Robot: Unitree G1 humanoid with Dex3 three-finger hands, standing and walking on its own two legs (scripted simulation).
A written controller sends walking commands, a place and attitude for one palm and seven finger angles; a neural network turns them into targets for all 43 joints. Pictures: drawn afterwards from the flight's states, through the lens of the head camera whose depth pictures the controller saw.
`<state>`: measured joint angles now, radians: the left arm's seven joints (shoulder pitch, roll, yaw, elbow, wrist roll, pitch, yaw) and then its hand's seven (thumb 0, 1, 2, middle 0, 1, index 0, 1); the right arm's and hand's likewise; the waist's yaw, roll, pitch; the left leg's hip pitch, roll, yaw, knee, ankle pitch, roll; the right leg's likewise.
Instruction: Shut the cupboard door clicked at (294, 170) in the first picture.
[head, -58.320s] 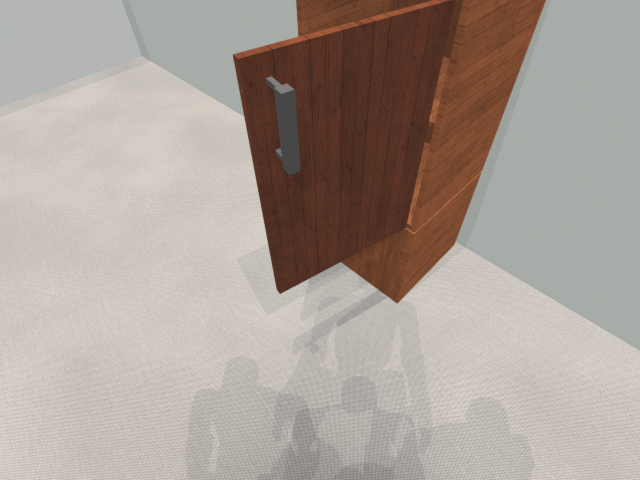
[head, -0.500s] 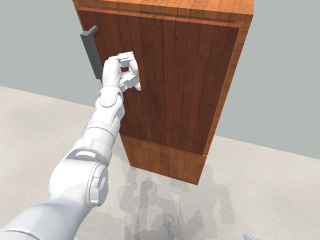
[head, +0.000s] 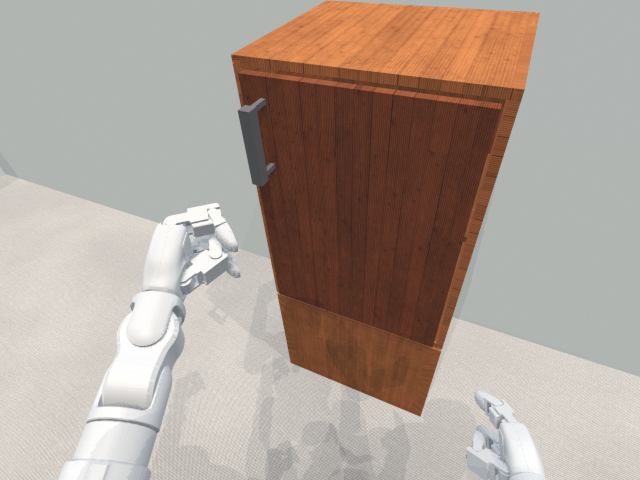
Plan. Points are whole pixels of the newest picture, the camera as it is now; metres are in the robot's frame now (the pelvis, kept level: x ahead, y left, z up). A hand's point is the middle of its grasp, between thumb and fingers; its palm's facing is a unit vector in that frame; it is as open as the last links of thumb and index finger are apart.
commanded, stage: draw the hand back to the body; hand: left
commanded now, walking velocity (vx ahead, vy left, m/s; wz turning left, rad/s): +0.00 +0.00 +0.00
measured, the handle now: (260, 142) +0.63 +0.15 +0.13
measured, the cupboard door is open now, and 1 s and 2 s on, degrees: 0 0 0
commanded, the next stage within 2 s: step back with the hand held close in 0.92 s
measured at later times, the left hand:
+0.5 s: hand (70, 337) +0.21 +0.27 +0.16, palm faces +0.42 -0.83 -0.37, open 5.7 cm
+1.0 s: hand (44, 346) +0.20 +0.28 +0.16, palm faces +0.47 -0.79 -0.38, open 7.4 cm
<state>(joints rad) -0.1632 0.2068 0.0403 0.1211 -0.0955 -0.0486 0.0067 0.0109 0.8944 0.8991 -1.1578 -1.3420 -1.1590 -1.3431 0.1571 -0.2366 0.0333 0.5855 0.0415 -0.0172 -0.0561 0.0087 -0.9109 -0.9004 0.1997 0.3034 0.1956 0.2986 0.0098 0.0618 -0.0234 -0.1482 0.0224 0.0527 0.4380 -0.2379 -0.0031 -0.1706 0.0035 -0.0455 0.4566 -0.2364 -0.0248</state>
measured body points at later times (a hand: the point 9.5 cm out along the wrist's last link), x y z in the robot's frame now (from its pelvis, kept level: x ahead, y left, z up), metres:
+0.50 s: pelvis +0.01 +0.02 +0.00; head -0.02 -0.02 +0.45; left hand +0.18 +0.31 +0.18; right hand +0.19 -0.20 -0.09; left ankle +0.00 +0.12 -0.74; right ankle +0.01 -0.10 -0.74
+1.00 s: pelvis +0.01 +0.02 +0.00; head -0.02 -0.01 +0.45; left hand +0.17 +0.32 +0.18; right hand +0.21 -0.20 -0.08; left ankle +0.00 +0.12 -0.74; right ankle +0.01 -0.10 -0.74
